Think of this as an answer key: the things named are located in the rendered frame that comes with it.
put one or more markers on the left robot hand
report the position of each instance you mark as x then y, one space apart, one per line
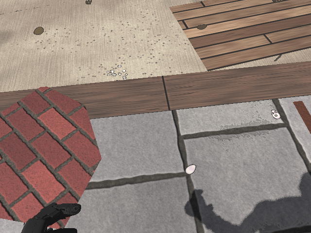
50 215

